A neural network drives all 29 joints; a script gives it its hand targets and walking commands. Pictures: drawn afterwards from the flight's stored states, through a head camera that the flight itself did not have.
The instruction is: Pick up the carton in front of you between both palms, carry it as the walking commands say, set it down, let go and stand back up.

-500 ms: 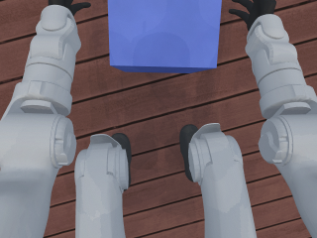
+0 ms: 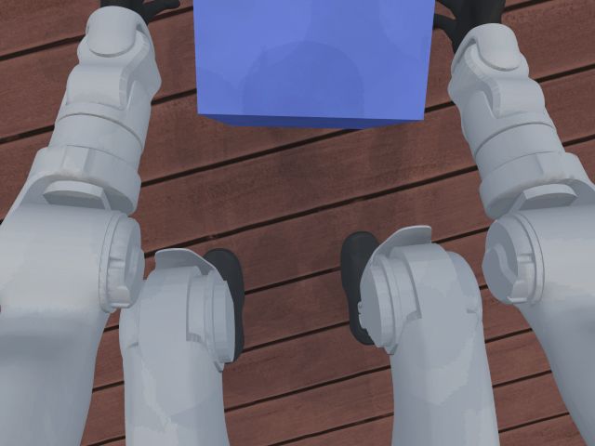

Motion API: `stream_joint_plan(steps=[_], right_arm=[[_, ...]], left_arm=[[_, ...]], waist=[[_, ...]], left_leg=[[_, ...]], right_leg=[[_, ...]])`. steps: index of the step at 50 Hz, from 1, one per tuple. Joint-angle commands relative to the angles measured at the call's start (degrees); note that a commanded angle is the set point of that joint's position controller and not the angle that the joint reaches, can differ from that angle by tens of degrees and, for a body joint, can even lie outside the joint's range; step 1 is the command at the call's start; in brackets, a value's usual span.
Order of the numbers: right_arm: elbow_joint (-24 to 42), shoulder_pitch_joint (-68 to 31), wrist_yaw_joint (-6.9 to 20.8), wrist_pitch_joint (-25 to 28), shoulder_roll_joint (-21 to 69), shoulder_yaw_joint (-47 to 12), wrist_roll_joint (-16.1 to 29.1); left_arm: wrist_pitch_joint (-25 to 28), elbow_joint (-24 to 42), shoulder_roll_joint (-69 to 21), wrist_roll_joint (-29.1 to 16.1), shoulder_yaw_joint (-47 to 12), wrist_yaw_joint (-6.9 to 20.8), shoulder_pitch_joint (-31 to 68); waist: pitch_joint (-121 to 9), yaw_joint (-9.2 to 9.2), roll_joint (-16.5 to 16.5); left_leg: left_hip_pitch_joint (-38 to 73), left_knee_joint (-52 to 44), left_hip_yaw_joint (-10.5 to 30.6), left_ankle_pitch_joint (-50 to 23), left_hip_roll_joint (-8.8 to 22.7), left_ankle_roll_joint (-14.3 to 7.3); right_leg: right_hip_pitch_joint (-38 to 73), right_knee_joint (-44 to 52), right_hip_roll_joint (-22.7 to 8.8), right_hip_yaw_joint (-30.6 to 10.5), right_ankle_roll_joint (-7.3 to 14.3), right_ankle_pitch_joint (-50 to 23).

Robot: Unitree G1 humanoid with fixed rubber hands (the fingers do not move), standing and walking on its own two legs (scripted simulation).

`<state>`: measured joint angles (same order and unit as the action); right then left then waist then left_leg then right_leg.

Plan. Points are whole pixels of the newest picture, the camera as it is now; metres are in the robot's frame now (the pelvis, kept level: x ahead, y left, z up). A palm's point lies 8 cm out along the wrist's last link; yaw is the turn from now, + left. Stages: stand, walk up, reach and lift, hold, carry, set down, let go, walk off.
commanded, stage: reach and lift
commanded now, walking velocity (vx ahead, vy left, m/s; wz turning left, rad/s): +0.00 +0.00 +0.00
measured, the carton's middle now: (305, 37) +0.54 -0.04 -0.25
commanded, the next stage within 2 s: none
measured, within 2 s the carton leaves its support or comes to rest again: leaves its support in 0.48 s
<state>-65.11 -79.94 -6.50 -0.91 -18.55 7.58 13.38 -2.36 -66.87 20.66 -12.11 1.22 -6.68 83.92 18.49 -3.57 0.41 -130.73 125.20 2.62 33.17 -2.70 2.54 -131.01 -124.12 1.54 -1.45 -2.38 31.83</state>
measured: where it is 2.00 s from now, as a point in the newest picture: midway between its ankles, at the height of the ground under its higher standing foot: (295, 314)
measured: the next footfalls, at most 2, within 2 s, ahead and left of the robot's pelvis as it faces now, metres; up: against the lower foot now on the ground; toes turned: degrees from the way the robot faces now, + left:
none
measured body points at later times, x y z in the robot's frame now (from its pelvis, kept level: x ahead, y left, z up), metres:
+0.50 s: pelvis +0.00 +0.00 -0.01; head +0.36 +0.00 +0.26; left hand +0.56 +0.12 -0.18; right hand +0.54 -0.19 -0.17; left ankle +0.11 +0.13 -0.34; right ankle +0.12 -0.13 -0.34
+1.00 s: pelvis -0.01 +0.00 +0.10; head +0.26 +0.00 +0.46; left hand +0.52 +0.13 +0.03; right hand +0.49 -0.18 +0.03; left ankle +0.11 +0.13 -0.34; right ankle +0.12 -0.13 -0.34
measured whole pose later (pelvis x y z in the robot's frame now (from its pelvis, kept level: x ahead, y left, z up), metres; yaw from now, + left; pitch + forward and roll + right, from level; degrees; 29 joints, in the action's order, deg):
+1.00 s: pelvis -0.01 +0.00 +0.10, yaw +0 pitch +43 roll +0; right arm -42.5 -62.1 -1.8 -20.7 -1.6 29.4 -13.0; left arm -19.3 -46.4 1.3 13.6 27.6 -3.9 65.0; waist -8.3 -2.4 1.9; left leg -119.0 104.1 4.9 28.3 -7.3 3.7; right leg -119.3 -103.2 5.4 -4.9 -4.4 27.2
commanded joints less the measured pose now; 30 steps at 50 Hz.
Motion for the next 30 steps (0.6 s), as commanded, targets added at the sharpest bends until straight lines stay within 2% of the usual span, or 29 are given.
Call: stream_joint_plan(steps=[1,5,7,8,11,13,16,19,22,26,28,30], right_arm=[[5.1,-14.4,0.2,1.0,-5.5,0.0,0.0],[5.1,-17.6,0.2,1.1,-1.0,-2.4,0.7],[4.4,-18.1,0.0,1.1,0.2,-1.5,-0.5],[4.4,-19.0,0.3,1.1,2.4,-2.1,-0.7],[5.7,-27.5,4.3,0.6,22.5,-7.4,-0.8],[8.0,-34.0,9.1,-1.5,38.6,-8.9,-2.9],[10.9,-35.5,14.0,-4.4,48.5,-7.9,-5.5],[14.9,-34.8,15.8,-5.9,53.3,-8.8,-5.3],[21.4,-36.1,16.8,-6.9,58.0,-12.4,-3.2],[30.4,-35.7,15.9,-8.9,64.5,-17.0,-0.4],[34.0,-34.7,15.5,-10.6,67.1,-19.1,-0.7],[36.4,-32.8,15.1,-12.3,68.3,-19.9,-1.7]], left_arm=[[1.0,4.4,3.7,0.2,0.1,0.0,15.3],[1.1,4.5,-1.2,-0.3,-1.9,0.0,18.4],[1.2,4.4,-2.3,1.0,-1.0,-0.4,18.8],[1.2,4.5,-3.7,1.9,-0.5,-0.4,19.2],[0.6,5.7,-24.5,2.1,-5.2,3.5,26.9],[-1.1,5.0,-41.5,4.2,-6.2,8.1,30.6],[-3.3,7.5,-52.2,7.3,-3.1,12.6,29.0],[-4.5,10.7,-57.6,6.9,-3.2,14.5,28.5],[-5.4,16.5,-63.4,4.4,-7.2,14.8,30.5],[-6.7,27.3,-69.3,1.2,-13.7,13.5,32.8],[-8.0,31.8,-72.3,1.5,-15.5,12.6,32.0],[-9.6,34.1,-74.0,2.7,-16.0,12.1,29.8]], waist=[[-65.2,-1.47,2.5],[-65.5,-1.73,3.2],[-65.1,-1.80,3.6],[-64.8,-1.03,3.7],[-64.7,-0.90,3.9],[-62.0,-1.01,4.2],[-59.5,-0.84,3.8],[-62.8,-1.86,3.3],[-73.8,-2.35,3.9],[-95.4,-2.42,3.9],[-103.9,-1.82,3.9],[-106.7,-1.47,3.4]], left_leg=[[32.2,-9.3,-3.5,-15.3,0.0,-0.3],[33.0,-10.0,-3.5,-14.9,-0.6,-0.4],[33.7,-10.2,-3.7,-14.6,-1.1,-0.3],[34.2,-10.2,-3.8,-14.7,-1.3,-0.4],[33.2,-9.8,-4.0,-14.7,-2.8,-1.0],[31.2,-9.0,-4.4,-13.6,-3.9,-1.2],[27.8,-8.5,-5.8,-13.4,-5.2,-1.7],[28.1,-7.4,-6.1,-16.5,-5.4,-2.2],[32.8,-6.8,-6.6,-21.7,-5.8,-2.0],[42.5,-7.3,-7.8,-29.3,-6.4,-1.1],[46.4,-8.4,-8.4,-31.0,-6.9,-0.7],[47.9,-10.2,-8.5,-29.7,-7.5,-0.7]], right_leg=[[32.2,9.5,-0.2,4.0,-0.7,-18.2],[32.2,10.1,0.5,4.2,-0.6,-17.4],[32.4,10.3,1.0,4.3,-0.7,-17.1],[32.1,10.2,1.2,4.3,-0.8,-16.8],[31.8,9.7,2.6,4.5,0.0,-16.5],[30.7,8.9,3.5,4.6,0.3,-15.3],[28.6,8.2,4.6,5.6,0.3,-15.0],[30.0,7.5,4.9,6.0,0.4,-18.7],[34.7,6.8,5.1,6.5,0.6,-24.5],[46.5,7.0,5.9,7.3,0.2,-33.9],[48.3,7.9,6.4,7.9,-0.3,-34.8],[48.7,9.6,6.9,8.3,-0.7,-32.8]])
